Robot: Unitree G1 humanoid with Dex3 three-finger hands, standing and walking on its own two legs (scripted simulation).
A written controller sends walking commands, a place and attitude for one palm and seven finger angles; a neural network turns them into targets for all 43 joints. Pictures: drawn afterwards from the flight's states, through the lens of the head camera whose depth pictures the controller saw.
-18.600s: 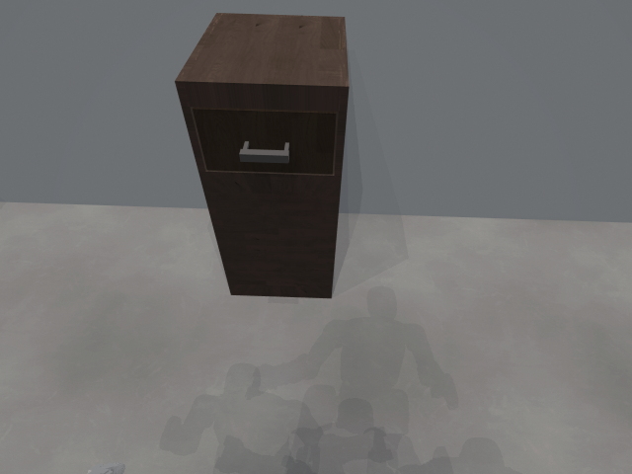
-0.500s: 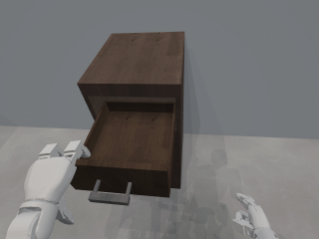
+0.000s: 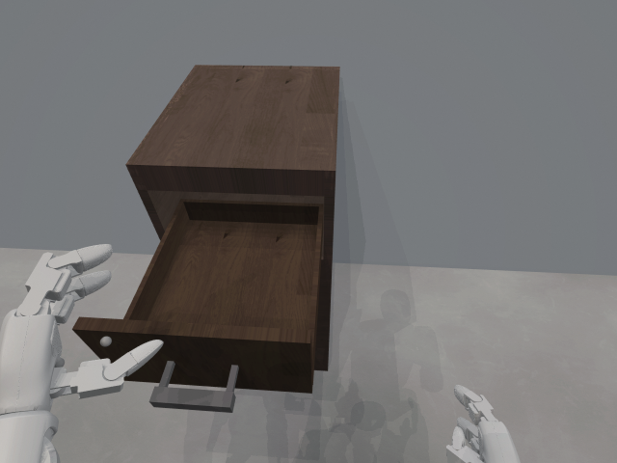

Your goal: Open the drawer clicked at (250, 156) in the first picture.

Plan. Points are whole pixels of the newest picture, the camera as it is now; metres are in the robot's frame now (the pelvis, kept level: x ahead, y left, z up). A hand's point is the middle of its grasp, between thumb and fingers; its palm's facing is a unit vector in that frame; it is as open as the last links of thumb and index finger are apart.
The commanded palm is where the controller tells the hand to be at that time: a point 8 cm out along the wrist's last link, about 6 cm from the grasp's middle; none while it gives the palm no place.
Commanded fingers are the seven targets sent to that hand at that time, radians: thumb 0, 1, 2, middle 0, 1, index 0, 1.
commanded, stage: draw the hand back to the body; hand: left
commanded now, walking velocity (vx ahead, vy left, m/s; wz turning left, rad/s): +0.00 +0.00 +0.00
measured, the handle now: (197, 384) +0.24 +0.21 -0.08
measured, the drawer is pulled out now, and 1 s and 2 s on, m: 0.30 0.30 0.30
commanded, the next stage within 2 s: step back with the hand held close in 0.50 s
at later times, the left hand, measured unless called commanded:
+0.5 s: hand (83, 347) +0.18 +0.24 +0.15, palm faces +0.43 -0.81 -0.40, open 7.6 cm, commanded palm +0.12 +0.28 +0.17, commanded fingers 0.00 0.90 0.90 -0.20 -0.30 -0.20 -0.30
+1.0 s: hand (64, 368) +0.16 +0.25 +0.15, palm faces +0.31 -0.81 -0.50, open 7.4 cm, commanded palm +0.09 +0.29 +0.17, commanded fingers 0.00 0.90 0.90 -0.20 -0.30 -0.20 -0.30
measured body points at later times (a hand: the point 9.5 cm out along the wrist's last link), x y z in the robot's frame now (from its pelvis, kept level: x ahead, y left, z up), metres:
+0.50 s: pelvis +0.00 +0.00 +0.00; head -0.01 -0.02 +0.45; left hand +0.15 +0.28 +0.18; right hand +0.20 -0.20 -0.08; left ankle -0.05 +0.12 -0.74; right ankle +0.00 -0.12 -0.74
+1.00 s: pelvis -0.03 +0.01 -0.01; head +0.00 +0.02 +0.44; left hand +0.13 +0.29 +0.18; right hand +0.15 -0.23 -0.08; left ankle -0.05 +0.12 -0.74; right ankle +0.00 -0.12 -0.74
